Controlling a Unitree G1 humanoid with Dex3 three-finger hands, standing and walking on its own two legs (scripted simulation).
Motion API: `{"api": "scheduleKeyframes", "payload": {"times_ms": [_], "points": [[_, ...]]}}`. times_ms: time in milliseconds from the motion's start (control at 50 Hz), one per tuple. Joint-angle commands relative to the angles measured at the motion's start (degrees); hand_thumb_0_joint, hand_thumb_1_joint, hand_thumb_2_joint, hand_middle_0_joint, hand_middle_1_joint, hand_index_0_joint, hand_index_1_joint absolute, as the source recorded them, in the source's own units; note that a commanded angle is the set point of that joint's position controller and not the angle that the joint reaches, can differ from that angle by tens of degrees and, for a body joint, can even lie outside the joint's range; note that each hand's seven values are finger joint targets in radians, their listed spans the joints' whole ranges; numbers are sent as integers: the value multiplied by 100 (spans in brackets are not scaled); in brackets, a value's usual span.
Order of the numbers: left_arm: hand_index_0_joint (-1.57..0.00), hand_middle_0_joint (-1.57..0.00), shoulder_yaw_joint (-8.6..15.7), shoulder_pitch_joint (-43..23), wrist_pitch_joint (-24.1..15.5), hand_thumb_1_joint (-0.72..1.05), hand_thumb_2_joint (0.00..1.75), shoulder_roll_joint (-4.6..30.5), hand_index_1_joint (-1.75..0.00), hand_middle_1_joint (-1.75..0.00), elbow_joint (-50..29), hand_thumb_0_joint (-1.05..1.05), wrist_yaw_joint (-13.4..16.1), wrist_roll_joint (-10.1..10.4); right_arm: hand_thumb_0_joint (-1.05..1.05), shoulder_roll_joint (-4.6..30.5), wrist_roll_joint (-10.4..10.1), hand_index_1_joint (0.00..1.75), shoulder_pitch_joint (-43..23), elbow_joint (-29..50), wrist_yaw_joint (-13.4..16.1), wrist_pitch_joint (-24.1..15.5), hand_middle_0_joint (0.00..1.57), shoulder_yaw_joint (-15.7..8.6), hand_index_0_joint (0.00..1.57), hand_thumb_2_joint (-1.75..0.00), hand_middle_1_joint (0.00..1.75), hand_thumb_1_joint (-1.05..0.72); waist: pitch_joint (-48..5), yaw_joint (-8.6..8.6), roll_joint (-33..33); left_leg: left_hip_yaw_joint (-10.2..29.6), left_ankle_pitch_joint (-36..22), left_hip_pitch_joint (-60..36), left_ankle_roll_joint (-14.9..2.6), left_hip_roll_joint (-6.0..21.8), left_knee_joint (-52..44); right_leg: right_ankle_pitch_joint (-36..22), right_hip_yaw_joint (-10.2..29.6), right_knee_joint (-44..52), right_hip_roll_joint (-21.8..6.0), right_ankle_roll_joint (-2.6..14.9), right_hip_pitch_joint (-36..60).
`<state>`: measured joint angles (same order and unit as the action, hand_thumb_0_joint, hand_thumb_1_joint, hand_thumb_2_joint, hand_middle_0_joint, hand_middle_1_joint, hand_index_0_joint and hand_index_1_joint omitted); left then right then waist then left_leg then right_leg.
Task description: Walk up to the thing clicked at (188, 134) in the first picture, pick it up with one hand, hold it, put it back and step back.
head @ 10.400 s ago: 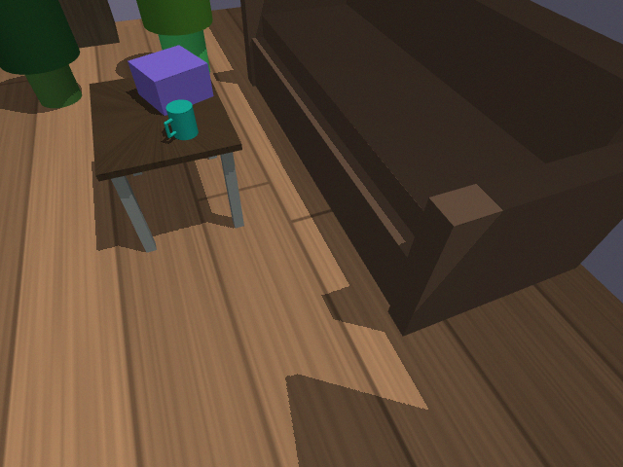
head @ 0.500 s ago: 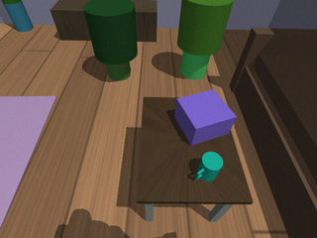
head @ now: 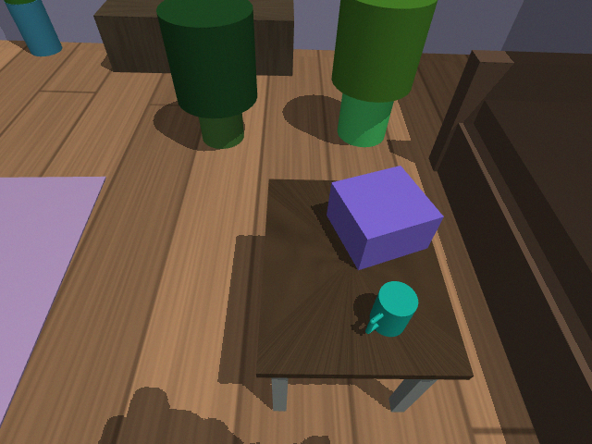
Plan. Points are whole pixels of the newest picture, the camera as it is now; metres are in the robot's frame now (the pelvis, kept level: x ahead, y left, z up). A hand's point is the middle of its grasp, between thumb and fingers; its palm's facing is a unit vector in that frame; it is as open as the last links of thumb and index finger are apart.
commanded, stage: stand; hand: right
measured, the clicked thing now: (387, 313) +0.44 -0.21 -0.28
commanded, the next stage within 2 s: go down in 0.62 s
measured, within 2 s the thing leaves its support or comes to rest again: neither
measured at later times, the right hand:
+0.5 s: hand out of the picture +0.07 -0.25 -0.15, palm faces -0.02 +0.94 -0.34, open 7.4 cm
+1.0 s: hand out of the picture +0.15 -0.25 -0.15, palm faces +0.07 +0.95 -0.32, open 12.0 cm
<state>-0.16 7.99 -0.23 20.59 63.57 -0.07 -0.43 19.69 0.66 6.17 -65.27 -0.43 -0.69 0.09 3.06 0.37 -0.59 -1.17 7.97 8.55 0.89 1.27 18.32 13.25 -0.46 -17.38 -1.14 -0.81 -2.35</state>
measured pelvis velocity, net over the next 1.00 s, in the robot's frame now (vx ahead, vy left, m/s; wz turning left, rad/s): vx -0.02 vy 0.00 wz -0.02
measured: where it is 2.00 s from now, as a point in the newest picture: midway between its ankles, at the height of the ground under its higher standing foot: outside the picture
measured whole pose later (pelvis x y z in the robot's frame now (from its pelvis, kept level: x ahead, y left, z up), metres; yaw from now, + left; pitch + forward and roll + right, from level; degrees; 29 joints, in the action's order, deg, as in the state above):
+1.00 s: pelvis -0.02 +0.00 -0.02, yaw -1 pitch +5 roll +0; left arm 6.0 3.1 -6.5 17.8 47.8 2.3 1.8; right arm 18.5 0.5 -1.8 -51.6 -1.6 7.8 -6.1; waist 0.7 0.0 -1.0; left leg -2.0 12.0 24.9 0.7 1.8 31.8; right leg 18.5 0.8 -33.7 -0.9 -0.8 -20.4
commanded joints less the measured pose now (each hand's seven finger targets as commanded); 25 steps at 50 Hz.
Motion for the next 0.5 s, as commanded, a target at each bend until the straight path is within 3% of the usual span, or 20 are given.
{"api": "scheduleKeyframes", "payload": {"times_ms": [0,280,380,480], "points": [[-20,-20,243,-152,-138,90,90,1199,-30,-30,-314,0,64,-1,0,1274,-29,30,-219,320,89,-128,20,-235,20,-90,30,-90,-490,-27,148,594,-1188,-486,-193,695,-122,-1038,426,255,-677,190,-258],[-20,-20,246,-145,-155,90,90,1209,-30,-30,-330,0,74,-12,0,1265,-29,30,-186,353,88,-108,20,-234,20,-90,30,-90,-507,-14,36,544,-1229,-513,-202,684,-45,-1237,436,274,-695,163,-254],[-20,-20,249,-165,-145,90,90,1220,-30,-30,-339,0,78,-22,0,1246,-28,30,-233,371,86,-98,20,-230,20,-90,30,-90,-363,-6,39,567,-922,-441,-185,669,-139,-864,416,354,-660,167,-376],[-20,-20,246,-184,-154,90,90,1231,-30,-30,-337,0,67,-11,0,1237,-25,30,-209,364,79,-102,20,-232,20,-90,30,-90,-384,10,42,566,-902,-427,-188,665,-144,-851,442,356,-673,176,-350]]}}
